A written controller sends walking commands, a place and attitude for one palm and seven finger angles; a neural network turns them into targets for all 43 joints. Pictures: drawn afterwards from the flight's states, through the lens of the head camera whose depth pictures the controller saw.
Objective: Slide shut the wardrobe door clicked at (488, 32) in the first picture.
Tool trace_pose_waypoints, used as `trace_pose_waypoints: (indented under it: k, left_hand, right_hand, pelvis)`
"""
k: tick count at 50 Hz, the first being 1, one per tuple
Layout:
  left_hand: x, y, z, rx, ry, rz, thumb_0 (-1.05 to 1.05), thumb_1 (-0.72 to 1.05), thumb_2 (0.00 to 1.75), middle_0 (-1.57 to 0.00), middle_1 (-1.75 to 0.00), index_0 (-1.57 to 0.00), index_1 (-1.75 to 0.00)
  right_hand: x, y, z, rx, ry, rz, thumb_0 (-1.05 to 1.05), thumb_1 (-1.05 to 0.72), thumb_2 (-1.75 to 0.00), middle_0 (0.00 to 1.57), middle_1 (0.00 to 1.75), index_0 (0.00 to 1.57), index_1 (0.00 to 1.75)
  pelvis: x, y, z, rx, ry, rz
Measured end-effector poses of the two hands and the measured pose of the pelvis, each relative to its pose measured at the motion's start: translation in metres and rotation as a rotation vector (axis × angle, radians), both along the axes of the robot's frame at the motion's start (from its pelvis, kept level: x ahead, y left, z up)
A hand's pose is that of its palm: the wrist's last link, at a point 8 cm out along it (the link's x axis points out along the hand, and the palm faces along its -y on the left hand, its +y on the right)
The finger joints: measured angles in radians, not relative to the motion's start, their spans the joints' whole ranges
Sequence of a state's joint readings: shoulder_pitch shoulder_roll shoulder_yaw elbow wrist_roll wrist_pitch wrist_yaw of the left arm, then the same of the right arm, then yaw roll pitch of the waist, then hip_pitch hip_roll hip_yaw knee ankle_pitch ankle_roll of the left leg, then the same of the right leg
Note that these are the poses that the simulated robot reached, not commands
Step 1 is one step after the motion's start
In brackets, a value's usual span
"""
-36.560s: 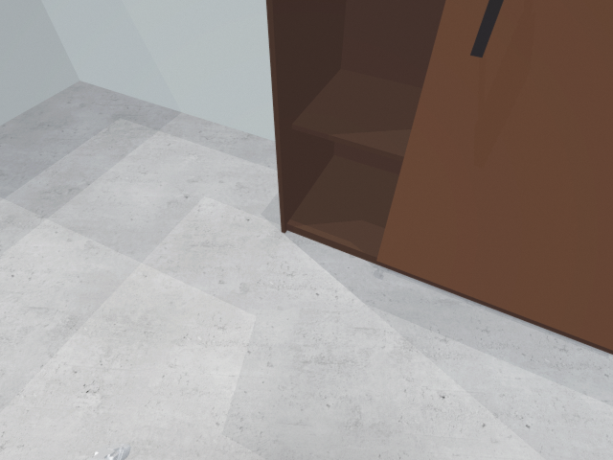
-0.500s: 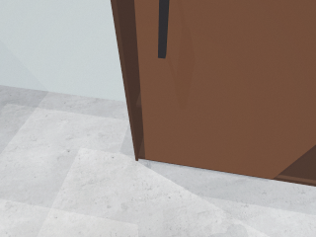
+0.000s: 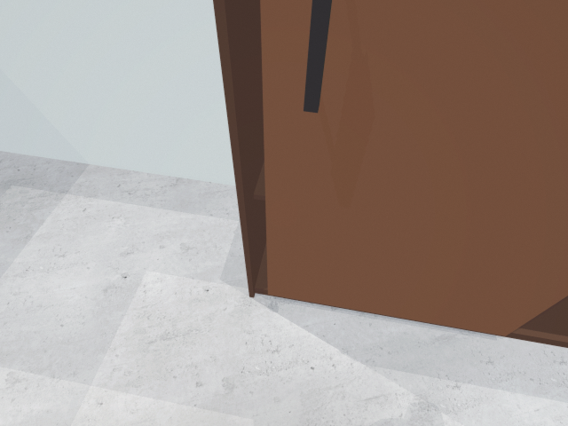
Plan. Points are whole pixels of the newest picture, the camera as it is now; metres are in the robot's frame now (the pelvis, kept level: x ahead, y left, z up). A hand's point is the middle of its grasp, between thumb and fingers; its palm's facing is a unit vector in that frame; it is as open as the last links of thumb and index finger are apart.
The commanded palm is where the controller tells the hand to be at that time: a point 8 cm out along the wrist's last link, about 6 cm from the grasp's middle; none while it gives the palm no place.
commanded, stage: take the last steps up to it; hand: right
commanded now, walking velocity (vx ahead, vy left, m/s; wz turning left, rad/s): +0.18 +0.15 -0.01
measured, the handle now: (321, 17) +0.59 +0.00 +0.27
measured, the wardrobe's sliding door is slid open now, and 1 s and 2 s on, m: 0.05 0.05 0.05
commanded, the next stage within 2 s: come to a stop and stand still in 0.20 s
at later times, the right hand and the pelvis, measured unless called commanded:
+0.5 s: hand out of the picture +0.13 -0.15 -0.17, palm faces +0.05 +0.98 -0.18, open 7.4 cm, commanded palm none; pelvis +0.09 +0.03 +0.00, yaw -1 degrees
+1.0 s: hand (385, 400) +0.20 -0.15 -0.17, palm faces +0.02 +0.97 -0.24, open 7.4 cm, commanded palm none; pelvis +0.12 +0.04 +0.00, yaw -2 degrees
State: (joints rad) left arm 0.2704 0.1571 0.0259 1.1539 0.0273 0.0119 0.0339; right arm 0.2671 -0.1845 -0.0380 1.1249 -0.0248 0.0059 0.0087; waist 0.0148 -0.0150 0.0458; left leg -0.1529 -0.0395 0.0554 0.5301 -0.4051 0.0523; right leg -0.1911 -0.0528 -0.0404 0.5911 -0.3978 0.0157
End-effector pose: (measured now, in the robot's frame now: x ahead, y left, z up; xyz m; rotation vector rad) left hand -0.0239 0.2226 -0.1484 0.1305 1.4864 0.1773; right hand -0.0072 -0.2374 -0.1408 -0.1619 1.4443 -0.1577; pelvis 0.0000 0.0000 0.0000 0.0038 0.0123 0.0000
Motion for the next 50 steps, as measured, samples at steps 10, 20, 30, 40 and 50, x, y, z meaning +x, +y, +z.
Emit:
trace_pose_waypoints:
  k: [10, 20, 30, 40, 50]
  left_hand:
    - [0.072, 0.014, 0.012, 0.027, -0.028, -0.012, 0.01, 0.92, 0.9, -0.2, -0.3, -0.2, -0.3]
    - [0.146, 0.023, 0.015, 0.084, -0.198, -0.03, 0.01, 0.92, 0.9, -0.2, -0.3, -0.2, -0.3]
    - [0.15, 0.055, 0.002, 0.023, -0.098, 0.002, 0.01, 0.91, 0.9, -0.2, -0.3, -0.2, -0.3]
    - [0.151, 0.06, 0.006, 0.047, -0.061, 0.006, 0.01, 0.91, 0.9, -0.2, -0.3, -0.2, -0.3]
    - [0.173, 0.06, 0.004, 0.034, -0.097, -0.007, 0.01, 0.9, 0.9, -0.2, -0.3, -0.2, -0.3]
  right_hand:
    - [-0.038, 0.051, 0.0, 0.068, 0.171, -0.083, 0.0, -0.91, -0.89, 0.2, 0.3, 0.2, 0.3]
    - [0.044, 0.041, -0.015, 0.089, 0.126, -0.025, 0.01, -0.91, -0.89, 0.2, 0.3, 0.2, 0.3]
    - [0.189, 0.034, -0.001, -0.041, -0.211, 0.04, 0.01, -0.92, -0.89, 0.2, 0.29, 0.19, 0.3]
    - [0.245, 0.035, 0.008, -0.027, -0.289, 0.058, 0.0, -0.91, -0.89, 0.2, 0.3, 0.2, 0.3]
    - [0.203, 0.036, 0.006, -0.042, -0.192, 0.034, 0.0, -0.91, -0.89, 0.2, 0.3, 0.2, 0.3]
  pelvis:
    - [0.038, 0.012, 0.004, 0.002, 0.003, -0.011]
    - [0.078, 0.011, -0.003, 0.018, -0.007, 0.029]
    - [0.11, 0.045, -0.006, -0.006, -0.01, -0.029]
    - [0.122, 0.037, -0.002, -0.014, -0.008, -0.032]
    - [0.122, 0.04, 0.0, 0.005, -0.002, -0.038]
